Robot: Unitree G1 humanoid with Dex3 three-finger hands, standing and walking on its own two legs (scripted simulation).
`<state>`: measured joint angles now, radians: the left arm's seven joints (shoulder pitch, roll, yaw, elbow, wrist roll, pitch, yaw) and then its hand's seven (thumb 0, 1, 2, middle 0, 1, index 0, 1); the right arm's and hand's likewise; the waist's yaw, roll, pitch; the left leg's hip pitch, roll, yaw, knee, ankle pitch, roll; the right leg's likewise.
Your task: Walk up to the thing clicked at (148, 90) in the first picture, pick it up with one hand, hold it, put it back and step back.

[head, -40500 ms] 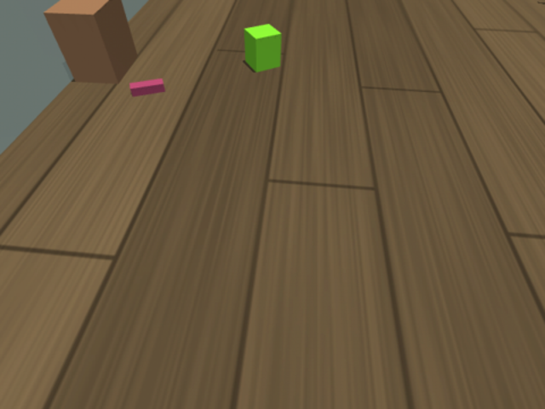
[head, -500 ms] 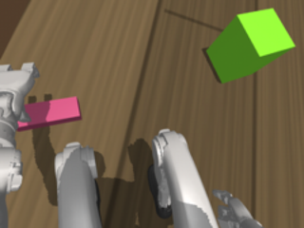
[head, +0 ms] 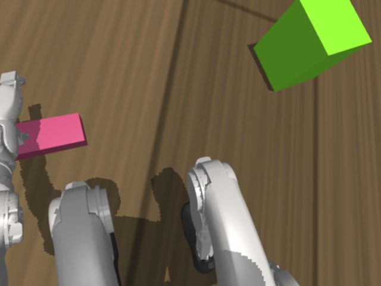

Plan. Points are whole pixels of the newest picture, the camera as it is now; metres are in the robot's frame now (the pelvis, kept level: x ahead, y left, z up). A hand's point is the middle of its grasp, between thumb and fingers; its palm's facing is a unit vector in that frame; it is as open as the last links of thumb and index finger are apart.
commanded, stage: home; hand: left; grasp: from above
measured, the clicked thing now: (38, 138) +0.46 +0.29 -0.30
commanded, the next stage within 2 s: none
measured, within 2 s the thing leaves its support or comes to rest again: neither
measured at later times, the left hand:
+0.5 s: hand out of the picture +0.30 +0.25 +0.07, palm faces -0.12 -0.83 -0.55, open 7.5 cm
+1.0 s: hand out of the picture +0.24 +0.22 +0.28, palm faces +0.21 -0.96 -0.21, open 7.4 cm
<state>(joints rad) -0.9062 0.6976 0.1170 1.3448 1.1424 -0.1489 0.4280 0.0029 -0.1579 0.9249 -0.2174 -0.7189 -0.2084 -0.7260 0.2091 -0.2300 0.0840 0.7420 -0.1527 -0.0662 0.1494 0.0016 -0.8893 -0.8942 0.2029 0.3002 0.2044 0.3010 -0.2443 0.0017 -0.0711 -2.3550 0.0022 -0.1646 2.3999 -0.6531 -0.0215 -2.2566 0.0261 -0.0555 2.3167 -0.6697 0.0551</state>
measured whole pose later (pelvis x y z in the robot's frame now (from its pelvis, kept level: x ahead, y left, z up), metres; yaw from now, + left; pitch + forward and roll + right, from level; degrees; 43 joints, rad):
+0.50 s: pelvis +0.01 +0.00 +0.18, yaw +5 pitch +30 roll -5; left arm -0.17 0.39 0.04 0.42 0.31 0.15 0.05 0.01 0.86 0.90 -0.21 -0.31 -0.21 -0.31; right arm 0.07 -0.27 -0.02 0.58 0.02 -0.04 0.01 0.01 -0.90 -0.90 0.20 0.30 0.20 0.30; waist -0.06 0.02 -0.20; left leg -1.73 0.03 -0.10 1.84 -0.63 -0.02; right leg -1.66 0.00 -0.04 1.78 -0.64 0.03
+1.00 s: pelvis +0.07 +0.00 +0.35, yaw +9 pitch +16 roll -4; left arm 0.35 0.23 0.06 -0.01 -0.07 0.43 0.08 0.01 0.90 0.90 -0.20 -0.30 -0.20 -0.30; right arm 0.27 -0.19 0.06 0.53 0.03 -0.15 -0.17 0.01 -0.90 -0.90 0.20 0.30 0.21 0.30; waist -0.08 0.04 -0.18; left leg -0.95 0.04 -0.08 1.19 -0.52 -0.02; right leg -0.87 0.00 -0.05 1.11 -0.52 0.02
